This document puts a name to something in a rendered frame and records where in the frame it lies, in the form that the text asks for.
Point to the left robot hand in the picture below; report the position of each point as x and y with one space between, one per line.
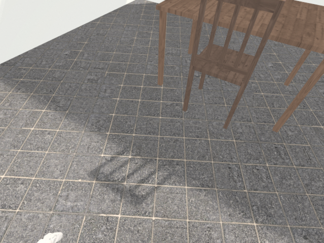
51 238

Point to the table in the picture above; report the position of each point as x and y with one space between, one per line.
299 24

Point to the chair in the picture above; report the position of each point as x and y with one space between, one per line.
229 65

